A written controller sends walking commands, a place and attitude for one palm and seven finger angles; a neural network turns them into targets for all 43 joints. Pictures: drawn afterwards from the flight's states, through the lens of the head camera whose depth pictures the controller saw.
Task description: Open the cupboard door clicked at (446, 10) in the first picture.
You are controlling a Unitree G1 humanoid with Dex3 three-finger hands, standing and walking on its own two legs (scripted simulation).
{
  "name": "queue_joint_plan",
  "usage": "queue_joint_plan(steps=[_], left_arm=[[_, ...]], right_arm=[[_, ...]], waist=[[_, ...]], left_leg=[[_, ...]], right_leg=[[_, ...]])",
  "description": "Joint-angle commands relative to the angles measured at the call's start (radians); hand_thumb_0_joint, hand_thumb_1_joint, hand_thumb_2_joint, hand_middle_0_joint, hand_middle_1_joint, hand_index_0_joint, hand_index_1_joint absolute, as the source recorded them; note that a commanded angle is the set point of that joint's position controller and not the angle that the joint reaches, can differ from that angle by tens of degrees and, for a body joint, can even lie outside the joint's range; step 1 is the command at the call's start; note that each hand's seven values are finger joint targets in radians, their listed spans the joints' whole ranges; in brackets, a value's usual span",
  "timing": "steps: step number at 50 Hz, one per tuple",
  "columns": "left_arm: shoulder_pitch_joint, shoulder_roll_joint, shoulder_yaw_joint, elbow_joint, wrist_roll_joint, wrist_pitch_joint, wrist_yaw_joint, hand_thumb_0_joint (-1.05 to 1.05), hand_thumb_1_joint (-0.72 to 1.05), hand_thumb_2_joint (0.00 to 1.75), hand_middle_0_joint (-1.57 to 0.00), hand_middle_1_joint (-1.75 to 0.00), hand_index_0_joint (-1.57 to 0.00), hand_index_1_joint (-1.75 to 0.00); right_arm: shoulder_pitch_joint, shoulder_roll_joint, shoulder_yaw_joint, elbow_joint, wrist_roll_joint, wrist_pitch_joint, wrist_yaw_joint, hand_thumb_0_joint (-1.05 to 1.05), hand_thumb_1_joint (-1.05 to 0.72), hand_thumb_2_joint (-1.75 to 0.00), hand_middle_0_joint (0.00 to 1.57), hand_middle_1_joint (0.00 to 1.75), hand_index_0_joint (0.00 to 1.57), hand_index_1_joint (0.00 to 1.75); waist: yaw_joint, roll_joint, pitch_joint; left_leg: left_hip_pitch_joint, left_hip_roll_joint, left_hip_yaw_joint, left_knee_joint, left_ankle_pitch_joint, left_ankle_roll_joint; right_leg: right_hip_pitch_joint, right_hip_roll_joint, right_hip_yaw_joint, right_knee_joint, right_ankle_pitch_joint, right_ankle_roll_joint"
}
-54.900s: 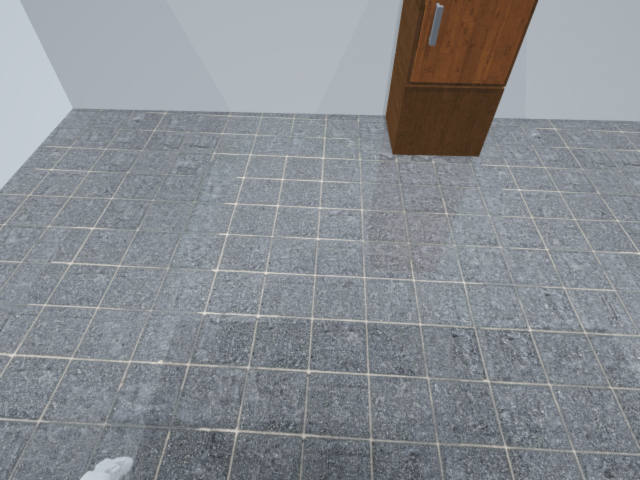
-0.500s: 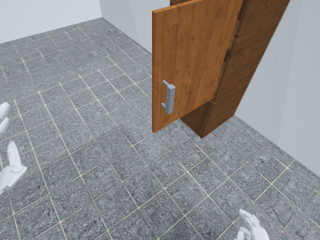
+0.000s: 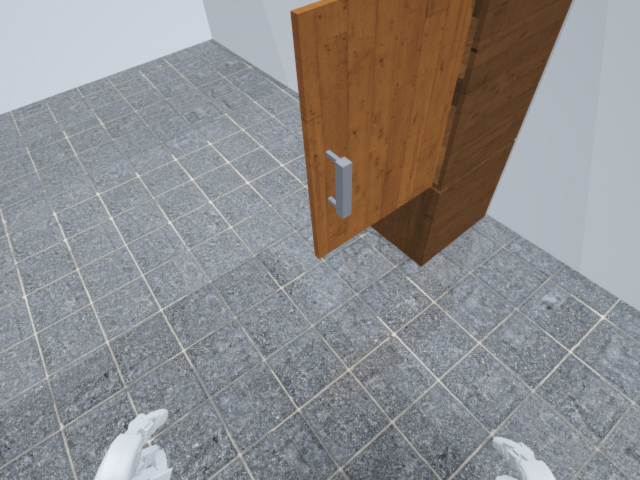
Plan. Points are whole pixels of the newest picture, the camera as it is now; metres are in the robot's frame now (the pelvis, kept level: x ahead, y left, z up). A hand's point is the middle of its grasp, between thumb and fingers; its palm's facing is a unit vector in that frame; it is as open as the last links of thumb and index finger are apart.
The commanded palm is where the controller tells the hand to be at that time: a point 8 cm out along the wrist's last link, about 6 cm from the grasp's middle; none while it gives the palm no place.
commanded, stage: let the arm hang, fingers relaxed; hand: left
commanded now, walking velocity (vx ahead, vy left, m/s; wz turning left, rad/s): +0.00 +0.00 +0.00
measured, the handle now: (337, 184) +0.68 +0.00 -0.08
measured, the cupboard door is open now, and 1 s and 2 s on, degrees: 89 89 89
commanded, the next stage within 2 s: look to check the result in 0.90 s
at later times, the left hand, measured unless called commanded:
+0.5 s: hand out of the picture +0.02 +0.21 -0.15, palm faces +0.02 -0.95 -0.30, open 7.3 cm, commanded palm none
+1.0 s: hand out of the picture +0.07 +0.18 -0.15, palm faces +0.02 -0.97 -0.25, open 7.4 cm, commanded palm none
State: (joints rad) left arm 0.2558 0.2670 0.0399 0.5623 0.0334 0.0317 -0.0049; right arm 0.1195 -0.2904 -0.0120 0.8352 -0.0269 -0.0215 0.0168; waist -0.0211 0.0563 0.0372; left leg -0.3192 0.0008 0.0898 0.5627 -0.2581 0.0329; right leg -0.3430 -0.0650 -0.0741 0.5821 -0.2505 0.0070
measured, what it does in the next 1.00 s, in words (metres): stands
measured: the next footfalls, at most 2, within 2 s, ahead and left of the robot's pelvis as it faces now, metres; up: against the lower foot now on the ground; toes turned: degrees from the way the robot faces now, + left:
none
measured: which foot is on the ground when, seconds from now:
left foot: down 0.00-1.00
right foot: down 0.00-1.00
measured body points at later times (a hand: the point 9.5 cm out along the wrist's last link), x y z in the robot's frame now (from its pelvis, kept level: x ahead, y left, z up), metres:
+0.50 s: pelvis +0.01 -0.01 +0.01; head +0.03 -0.03 +0.46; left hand +0.02 +0.26 -0.13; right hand +0.01 -0.25 -0.15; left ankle +0.02 +0.10 -0.73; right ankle +0.03 -0.13 -0.73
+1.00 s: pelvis +0.02 -0.02 +0.02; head +0.04 -0.03 +0.47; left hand +0.07 +0.23 -0.13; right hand +0.06 -0.27 -0.14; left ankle +0.03 +0.10 -0.73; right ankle +0.03 -0.13 -0.73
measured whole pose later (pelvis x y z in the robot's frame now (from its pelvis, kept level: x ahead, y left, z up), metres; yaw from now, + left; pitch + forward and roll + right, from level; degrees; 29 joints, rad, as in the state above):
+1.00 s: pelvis +0.02 -0.02 +0.02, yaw +1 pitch -1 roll +0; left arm 0.16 0.21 0.02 1.14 0.01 -0.02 0.01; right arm 0.18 -0.23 -0.01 1.14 -0.03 0.00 -0.02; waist -0.01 0.02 0.05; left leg -0.13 0.02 0.06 0.34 -0.18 -0.01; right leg -0.15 -0.03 -0.11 0.37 -0.19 -0.02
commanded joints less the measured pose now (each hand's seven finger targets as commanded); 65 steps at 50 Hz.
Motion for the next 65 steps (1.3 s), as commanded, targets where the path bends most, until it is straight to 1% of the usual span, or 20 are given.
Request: queue_joint_plan(steps=[1,2,4,6,8,9,10,13,18,19,21,26,32,35,37,40,49,58,64,65], left_arm=[[-0.031,0.147,0.017,0.074,-0.005,-0.04,0.019,0.0,0.9,0.9,-0.2,-0.3,-0.2,-0.3],[-0.027,0.137,0.01,0.12,-0.008,-0.037,0.02,0.0,0.9,0.9,-0.2,-0.3,-0.2,-0.3],[-0.012,0.126,0.001,0.206,-0.012,-0.037,0.023,0.0,0.9,0.9,-0.2,-0.3,-0.2,-0.3],[-0.002,0.115,-0.001,0.277,-0.015,-0.04,0.024,0.0,0.9,0.9,-0.2,-0.3,-0.2,-0.3],[0.004,0.097,0.005,0.332,-0.017,-0.04,0.026,0.0,0.9,0.9,-0.2,-0.3,-0.2,-0.3],[0.002,0.101,0.002,0.357,-0.018,-0.04,0.025,0.0,0.9,0.9,-0.2,-0.3,-0.2,-0.3],[-0.005,0.111,0.004,0.372,-0.018,-0.043,0.024,0.0,0.9,0.9,-0.2,-0.3,-0.2,-0.3],[-0.023,0.107,0.001,0.425,-0.021,-0.044,0.023,0.0,0.9,0.9,-0.2,-0.3,-0.2,-0.3],[-0.032,0.112,0.004,0.482,-0.021,-0.045,0.024,0.0,0.9,0.9,-0.2,-0.3,-0.2,-0.3],[-0.031,0.112,0.005,0.492,-0.022,-0.045,0.024,0.0,0.9,0.9,-0.2,-0.3,-0.2,-0.3],[-0.033,0.11,0.005,0.503,-0.022,-0.047,0.025,0.0,0.9,0.9,-0.2,-0.3,-0.2,-0.3],[-0.04,0.104,0.002,0.526,-0.022,-0.049,0.028,0.0,0.9,0.9,-0.2,-0.3,-0.2,-0.3],[-0.052,0.104,0.001,0.533,-0.022,-0.051,0.03,0.0,0.9,0.9,-0.2,-0.3,-0.2,-0.3],[-0.058,0.108,0.004,0.531,-0.021,-0.054,0.03,0.0,0.9,0.9,-0.2,-0.3,-0.2,-0.3],[-0.064,0.104,0.002,0.533,-0.022,-0.054,0.03,0.0,0.9,0.9,-0.2,-0.3,-0.2,-0.3],[-0.068,0.114,0.006,0.53,-0.021,-0.059,0.03,0.0,0.9,0.9,-0.2,-0.3,-0.2,-0.3],[-0.077,0.121,0.009,0.534,-0.022,-0.064,0.028,0.0,0.9,0.9,-0.2,-0.3,-0.2,-0.3],[-0.092,0.145,0.01,0.537,-0.024,-0.068,0.027,0.0,0.9,0.9,-0.2,-0.3,-0.2,-0.3],[-0.101,0.162,0.01,0.539,-0.023,-0.067,0.025,0.0,0.9,0.9,-0.2,-0.3,-0.2,-0.3],[-0.098,0.166,0.011,0.538,-0.023,-0.068,0.026,0.0,0.9,0.9,-0.2,-0.3,-0.2,-0.3]], right_arm=[[0.047,-0.11,-0.024,-0.019,0.0,0.002,-0.011,0.0,-0.9,-0.9,0.2,0.3,0.2,0.3],[0.038,-0.099,-0.019,-0.001,-0.001,0.006,-0.012,0.0,-0.9,-0.9,0.2,0.3,0.2,0.3],[0.028,-0.086,-0.013,0.032,0.0,0.012,-0.016,0.0,-0.9,-0.9,0.2,0.3,0.2,0.3],[0.044,-0.07,-0.009,0.067,0.003,0.015,-0.021,0.0,-0.9,-0.9,0.2,0.3,0.2,0.3],[0.067,-0.051,-0.012,0.1,0.001,0.022,-0.026,0.0,-0.9,-0.9,0.2,0.3,0.2,0.3],[0.076,-0.048,-0.012,0.117,0.002,0.026,-0.026,0.0,-0.9,-0.9,0.2,0.3,0.2,0.3],[0.091,-0.065,-0.018,0.125,0.004,0.028,-0.028,0.0,-0.9,-0.9,0.2,0.3,0.2,0.3],[0.127,-0.058,-0.021,0.171,0.004,0.03,-0.03,0.0,-0.9,-0.9,0.2,0.3,0.2,0.3],[0.157,-0.058,-0.024,0.218,0.003,0.027,-0.034,0.0,-0.9,-0.9,0.2,0.3,0.2,0.3],[0.157,-0.059,-0.024,0.223,0.003,0.026,-0.034,0.0,-0.9,-0.9,0.2,0.3,0.2,0.3],[0.157,-0.054,-0.024,0.234,0.004,0.022,-0.035,0.0,-0.9,-0.9,0.2,0.3,0.2,0.3],[0.144,-0.051,-0.019,0.253,0.005,0.016,-0.037,0.0,-0.9,-0.9,0.2,0.3,0.2,0.3],[0.123,-0.045,-0.014,0.267,0.004,0.013,-0.037,0.0,-0.9,-0.9,0.2,0.3,0.2,0.3],[0.117,-0.054,-0.015,0.267,0.005,0.011,-0.038,0.0,-0.9,-0.9,0.2,0.3,0.2,0.3],[0.107,-0.047,-0.013,0.271,0.004,0.01,-0.037,0.0,-0.9,-0.9,0.2,0.3,0.2,0.3],[0.098,-0.064,-0.015,0.268,0.005,0.007,-0.039,0.0,-0.9,-0.9,0.2,0.3,0.2,0.3],[0.076,-0.08,-0.018,0.268,0.004,0.005,-0.042,0.0,-0.9,-0.9,0.2,0.3,0.2,0.3],[0.063,-0.108,-0.019,0.266,0.005,0.006,-0.043,0.0,-0.9,-0.9,0.2,0.3,0.2,0.3],[0.052,-0.121,-0.02,0.265,0.005,0.008,-0.041,0.0,-0.9,-0.9,0.2,0.3,0.2,0.3],[0.047,-0.124,-0.019,0.262,0.007,0.009,-0.04,0.0,-0.9,-0.9,0.2,0.3,0.2,0.3]], waist=[[0.001,-0.131,-0.129],[0.008,-0.051,-0.112],[0.02,0.044,-0.087],[0.022,0.049,-0.084],[0.02,0.094,-0.062],[0.019,0.08,-0.05],[0.016,0.032,-0.045],[0.01,-0.021,-0.017],[0.009,-0.052,0.011],[0.011,-0.074,0.009],[0.013,-0.059,0.0],[0.017,-0.076,-0.001],[0.02,-0.051,0.003],[0.02,-0.065,-0.007],[0.02,-0.047,-0.007],[0.02,-0.044,-0.015],[0.016,-0.03,-0.015],[0.013,-0.053,-0.036],[0.013,-0.051,-0.034],[0.016,-0.069,-0.031]], left_leg=[[0.095,0.068,-0.124,-0.092,0.181,0.0],[0.085,0.077,-0.13,-0.121,0.171,-0.001],[0.061,0.088,-0.141,-0.165,0.118,-0.001],[0.063,0.087,-0.137,-0.174,0.091,-0.006],[0.056,0.084,-0.134,-0.189,0.026,-0.009],[0.055,0.081,-0.132,-0.194,-0.005,-0.01],[0.068,0.087,-0.135,-0.191,-0.006,-0.01],[0.076,0.087,-0.135,-0.205,-0.026,-0.008],[0.082,0.093,-0.132,-0.227,-0.026,-0.003],[0.085,0.094,-0.133,-0.228,-0.022,-0.002],[0.089,0.097,-0.13,-0.234,0.004,-0.002],[0.109,0.109,-0.132,-0.251,0.079,-0.003],[0.12,0.109,-0.127,-0.264,0.118,-0.008],[0.134,0.11,-0.128,-0.266,0.134,-0.009],[0.137,0.11,-0.125,-0.271,0.139,-0.012],[0.15,0.113,-0.125,-0.27,0.163,-0.012],[0.174,0.114,-0.125,-0.278,0.174,-0.016],[0.196,0.121,-0.126,-0.276,0.205,-0.017],[0.199,0.12,-0.127,-0.283,0.182,-0.018],[0.202,0.12,-0.124,-0.279,0.183,-0.016]], right_leg=[[0.093,-0.088,0.124,-0.125,0.139,-0.076],[0.102,-0.074,0.117,-0.128,0.11,-0.065],[0.128,-0.056,0.116,-0.15,0.051,-0.052],[0.15,-0.059,0.118,-0.18,0.042,-0.054],[0.15,-0.059,0.116,-0.215,-0.004,-0.061],[0.141,-0.062,0.119,-0.233,-0.035,-0.063],[0.135,-0.061,0.115,-0.249,-0.046,-0.063],[0.115,-0.065,0.115,-0.278,-0.09,-0.067],[0.107,-0.063,0.107,-0.294,-0.105,-0.067],[0.109,-0.062,0.106,-0.293,-0.103,-0.066],[0.126,-0.064,0.102,-0.289,-0.075,-0.065],[0.146,-0.062,0.091,-0.27,0.014,-0.058],[0.167,-0.067,0.091,-0.271,0.062,-0.051],[0.176,-0.064,0.089,-0.273,0.078,-0.05],[0.182,-0.067,0.091,-0.275,0.089,-0.048],[0.191,-0.067,0.089,-0.279,0.119,-0.049],[0.204,-0.071,0.092,-0.298,0.145,-0.052],[0.227,-0.074,0.088,-0.302,0.2,-0.055],[0.226,-0.077,0.093,-0.319,0.164,-0.055],[0.221,-0.076,0.09,-0.323,0.165,-0.054]])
